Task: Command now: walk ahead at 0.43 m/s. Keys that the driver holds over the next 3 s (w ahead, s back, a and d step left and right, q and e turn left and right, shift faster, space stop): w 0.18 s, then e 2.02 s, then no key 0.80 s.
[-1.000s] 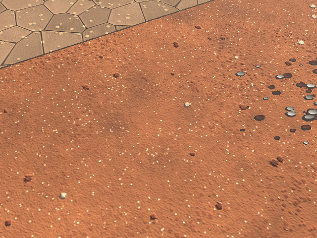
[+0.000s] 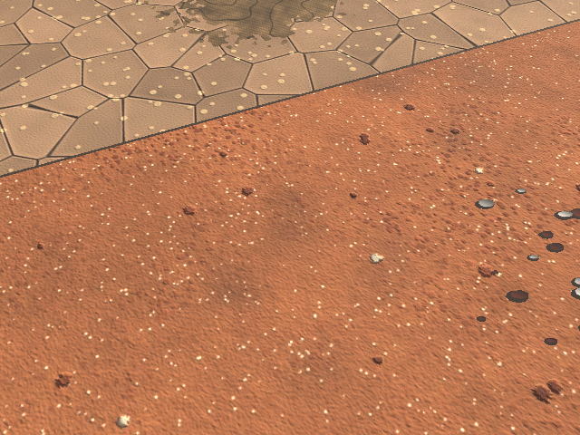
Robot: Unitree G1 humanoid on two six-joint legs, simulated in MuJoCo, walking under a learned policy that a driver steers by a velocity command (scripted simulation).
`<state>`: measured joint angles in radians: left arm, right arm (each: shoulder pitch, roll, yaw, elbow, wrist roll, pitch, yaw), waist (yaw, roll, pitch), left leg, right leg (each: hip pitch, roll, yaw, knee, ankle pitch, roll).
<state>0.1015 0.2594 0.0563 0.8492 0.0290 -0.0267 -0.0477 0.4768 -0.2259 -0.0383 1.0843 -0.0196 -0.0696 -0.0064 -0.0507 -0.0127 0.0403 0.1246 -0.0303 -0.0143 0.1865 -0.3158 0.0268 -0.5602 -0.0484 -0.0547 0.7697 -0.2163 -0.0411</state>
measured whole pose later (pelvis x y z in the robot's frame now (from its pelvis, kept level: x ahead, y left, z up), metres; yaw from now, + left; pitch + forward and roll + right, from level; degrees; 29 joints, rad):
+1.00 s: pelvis +0.25 -0.03 +0.00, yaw -25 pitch +0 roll +0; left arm 0.15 0.28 0.07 0.79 0.01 0.09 -0.04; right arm 0.20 -0.26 -0.04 0.81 -0.04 0.01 -0.02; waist -0.01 -0.01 0.08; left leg -0.26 0.07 0.20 0.46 -0.19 0.03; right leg -0.38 -0.02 -0.02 0.83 -0.43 0.01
